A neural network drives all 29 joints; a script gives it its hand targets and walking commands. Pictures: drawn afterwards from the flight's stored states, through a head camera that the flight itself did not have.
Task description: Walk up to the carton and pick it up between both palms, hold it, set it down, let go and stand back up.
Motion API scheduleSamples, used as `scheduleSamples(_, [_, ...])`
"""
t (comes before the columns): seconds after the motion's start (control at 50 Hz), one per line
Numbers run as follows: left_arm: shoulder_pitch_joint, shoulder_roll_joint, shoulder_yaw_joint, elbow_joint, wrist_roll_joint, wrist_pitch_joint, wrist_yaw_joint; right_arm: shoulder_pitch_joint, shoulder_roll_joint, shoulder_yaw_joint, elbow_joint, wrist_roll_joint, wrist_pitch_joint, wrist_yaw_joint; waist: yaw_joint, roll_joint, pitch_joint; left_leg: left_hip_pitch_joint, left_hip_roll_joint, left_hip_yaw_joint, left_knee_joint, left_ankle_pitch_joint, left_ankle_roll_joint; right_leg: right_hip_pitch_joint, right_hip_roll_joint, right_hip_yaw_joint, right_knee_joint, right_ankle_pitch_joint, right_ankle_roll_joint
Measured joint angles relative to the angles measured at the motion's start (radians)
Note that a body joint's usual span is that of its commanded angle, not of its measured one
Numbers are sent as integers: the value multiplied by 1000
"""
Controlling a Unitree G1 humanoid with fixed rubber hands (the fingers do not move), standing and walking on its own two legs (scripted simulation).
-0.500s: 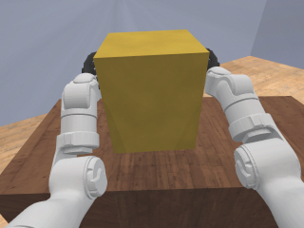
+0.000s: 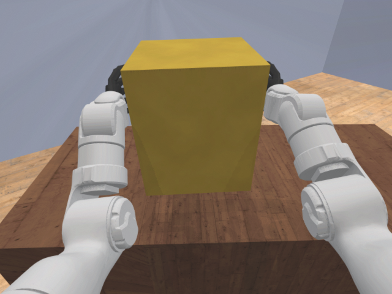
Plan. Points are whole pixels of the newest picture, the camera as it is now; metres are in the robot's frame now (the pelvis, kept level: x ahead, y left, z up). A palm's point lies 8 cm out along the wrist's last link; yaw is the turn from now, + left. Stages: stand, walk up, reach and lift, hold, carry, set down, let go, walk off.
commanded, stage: hold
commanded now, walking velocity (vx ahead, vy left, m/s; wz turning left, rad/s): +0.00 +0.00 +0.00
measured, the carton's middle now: (194, 114) +0.38 +0.01 +0.26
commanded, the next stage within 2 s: none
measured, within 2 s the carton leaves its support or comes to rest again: neither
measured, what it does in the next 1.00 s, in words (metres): stands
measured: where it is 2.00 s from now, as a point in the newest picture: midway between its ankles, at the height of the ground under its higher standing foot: outside the picture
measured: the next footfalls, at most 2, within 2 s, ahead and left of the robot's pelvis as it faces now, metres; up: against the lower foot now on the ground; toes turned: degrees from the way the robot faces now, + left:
none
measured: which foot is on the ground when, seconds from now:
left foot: down 0.00-1.00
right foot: down 0.00-1.00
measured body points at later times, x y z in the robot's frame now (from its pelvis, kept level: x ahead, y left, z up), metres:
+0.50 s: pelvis +0.00 +0.00 +0.00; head -0.08 +0.00 +0.44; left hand +0.40 +0.15 +0.29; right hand +0.39 -0.15 +0.29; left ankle +0.00 +0.12 -0.75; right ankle +0.03 -0.12 -0.75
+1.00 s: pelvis +0.00 +0.00 +0.00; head -0.08 +0.01 +0.44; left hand +0.39 +0.16 +0.29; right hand +0.39 -0.15 +0.29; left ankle +0.00 +0.12 -0.75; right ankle +0.03 -0.12 -0.75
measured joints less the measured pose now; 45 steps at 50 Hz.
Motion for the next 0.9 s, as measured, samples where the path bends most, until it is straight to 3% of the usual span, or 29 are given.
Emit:
scheduleSamples(0.3, [-19,0,1,45,13,-15,1,-24,-2,-10,56,-15,-15,18,8,14,11,-4,-2,2,-5,6,-1,-8,-2,2,4,2,-2])
scheduleSamples(0.58, [15,3,-14,-17,-17,-17,8,19,-13,41,-35,11,-6,0,0,19,20,-15,2,-12,-4,6,-7,-15,3,-10,4,-3,-6])
scheduleSamples(0.9, [45,-7,-11,-75,-5,7,-4,41,-1,25,-77,17,11,-15,-8,15,31,11,0,-11,3,-8,-4,13,1,-8,6,-13,-2])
